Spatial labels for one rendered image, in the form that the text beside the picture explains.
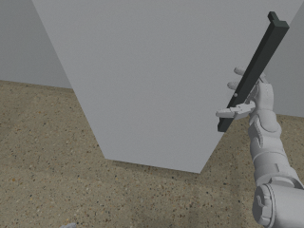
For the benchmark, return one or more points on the fridge door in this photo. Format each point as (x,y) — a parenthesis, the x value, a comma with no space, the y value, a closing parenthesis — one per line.
(150,75)

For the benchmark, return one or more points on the right robot forearm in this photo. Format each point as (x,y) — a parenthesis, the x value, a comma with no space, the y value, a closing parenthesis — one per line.
(268,155)

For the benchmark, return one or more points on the robot right hand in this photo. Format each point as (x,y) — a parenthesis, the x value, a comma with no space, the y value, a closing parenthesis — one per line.
(261,97)

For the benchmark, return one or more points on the handle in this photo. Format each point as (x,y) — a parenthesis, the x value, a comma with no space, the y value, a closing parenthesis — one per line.
(264,52)

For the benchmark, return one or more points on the robot right upper arm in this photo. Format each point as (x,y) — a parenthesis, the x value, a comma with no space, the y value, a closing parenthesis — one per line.
(277,206)

